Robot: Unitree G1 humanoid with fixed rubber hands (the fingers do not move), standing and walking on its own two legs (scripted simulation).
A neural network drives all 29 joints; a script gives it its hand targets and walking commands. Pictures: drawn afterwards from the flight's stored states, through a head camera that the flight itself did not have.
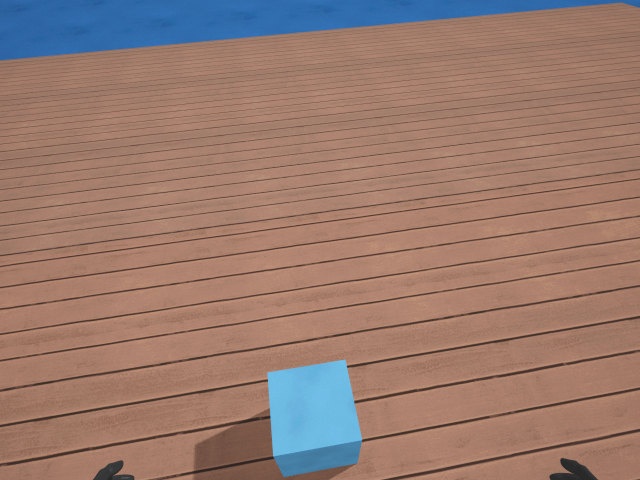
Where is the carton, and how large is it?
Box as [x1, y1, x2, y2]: [267, 360, 361, 476]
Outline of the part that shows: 345,360 267,372 273,456 284,476 357,462 361,437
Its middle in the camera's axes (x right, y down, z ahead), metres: -0.02 +0.50 +1.06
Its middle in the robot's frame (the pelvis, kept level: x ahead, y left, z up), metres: +0.38 +0.06 -0.66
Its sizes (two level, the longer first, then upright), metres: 0.210 0.200 0.250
